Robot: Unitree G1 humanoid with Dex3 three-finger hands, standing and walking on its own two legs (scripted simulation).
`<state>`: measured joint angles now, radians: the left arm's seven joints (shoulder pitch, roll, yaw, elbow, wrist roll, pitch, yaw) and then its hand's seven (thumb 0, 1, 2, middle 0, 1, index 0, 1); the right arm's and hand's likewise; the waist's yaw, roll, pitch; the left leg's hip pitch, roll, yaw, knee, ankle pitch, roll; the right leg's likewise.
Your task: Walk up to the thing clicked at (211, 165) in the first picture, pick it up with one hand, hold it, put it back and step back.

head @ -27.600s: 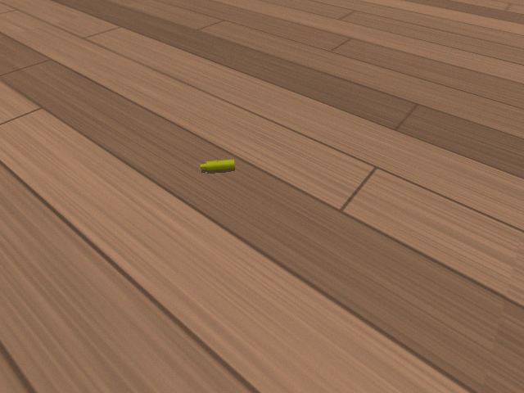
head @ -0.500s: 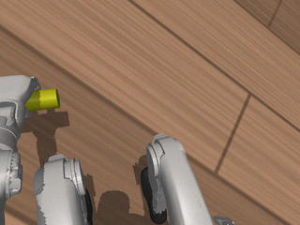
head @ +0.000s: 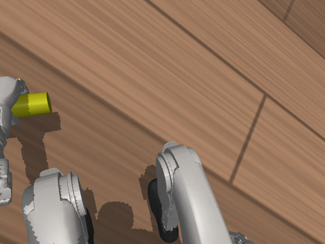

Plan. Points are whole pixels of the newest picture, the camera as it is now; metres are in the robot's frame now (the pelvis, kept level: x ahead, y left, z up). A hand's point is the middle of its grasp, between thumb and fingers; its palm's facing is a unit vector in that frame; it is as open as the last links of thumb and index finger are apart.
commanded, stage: lower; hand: left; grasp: from above
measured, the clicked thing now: (3, 108) +0.48 +0.28 -0.22
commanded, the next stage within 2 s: rest in 0.16 s
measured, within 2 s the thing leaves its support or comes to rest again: rests again in 1.88 s
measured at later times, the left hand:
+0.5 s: hand (18, 110) +0.48 +0.26 -0.25, palm faces -0.48 -0.08 -0.87, open 8.6 cm
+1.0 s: hand (24, 113) +0.48 +0.26 -0.27, palm faces -0.48 -0.08 -0.88, open 8.5 cm
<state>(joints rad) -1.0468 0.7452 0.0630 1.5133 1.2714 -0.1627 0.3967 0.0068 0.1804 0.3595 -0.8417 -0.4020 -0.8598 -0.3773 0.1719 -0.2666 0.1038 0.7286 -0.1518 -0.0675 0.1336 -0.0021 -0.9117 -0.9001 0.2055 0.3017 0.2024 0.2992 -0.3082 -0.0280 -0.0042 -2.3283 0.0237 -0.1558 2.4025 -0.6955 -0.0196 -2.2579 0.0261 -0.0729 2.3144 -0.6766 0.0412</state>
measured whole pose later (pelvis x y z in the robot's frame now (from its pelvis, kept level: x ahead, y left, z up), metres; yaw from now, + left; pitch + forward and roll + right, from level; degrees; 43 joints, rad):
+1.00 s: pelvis +0.00 +0.01 -0.03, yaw -4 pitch +31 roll -12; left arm -1.09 0.90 0.09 1.68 1.29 -0.17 0.56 0.01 0.23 0.26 -0.85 -0.34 -0.87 -0.31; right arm 0.13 -0.31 0.24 0.70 -0.22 -0.19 0.22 0.00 -0.90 -0.90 0.20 0.30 0.20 0.30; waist -0.39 -0.11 0.13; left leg -2.37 0.03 -0.23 2.53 -0.73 -0.02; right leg -2.28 0.05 -0.13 2.38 -0.68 0.06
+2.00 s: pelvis +0.00 +0.01 -0.02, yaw -6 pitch +29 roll -13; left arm -1.14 0.99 0.04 1.74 1.28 -0.20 0.56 0.00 -0.23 0.75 -0.30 -0.80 -0.32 -0.79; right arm 0.13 -0.33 0.31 0.65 -0.23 -0.21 0.22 0.00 -0.89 -0.90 0.21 0.30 0.20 0.30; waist -0.42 -0.14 0.15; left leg -2.35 0.03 -0.26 2.53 -0.72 -0.02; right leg -2.25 0.06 -0.15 2.35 -0.65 0.06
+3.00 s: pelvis -0.01 +0.00 +0.03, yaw +1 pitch +34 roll -8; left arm -1.04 0.70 -0.09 1.31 1.07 -0.03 0.12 0.00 -0.51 1.01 -0.08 -1.01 -0.08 -1.01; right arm 0.16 -0.31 0.09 0.65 -0.09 -0.02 0.18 0.00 -0.90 -0.90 0.20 0.30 0.20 0.30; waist -0.24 0.04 -0.07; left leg -2.23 0.02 -0.14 2.30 -0.67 -0.01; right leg -2.15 0.02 -0.07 2.21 -0.66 0.04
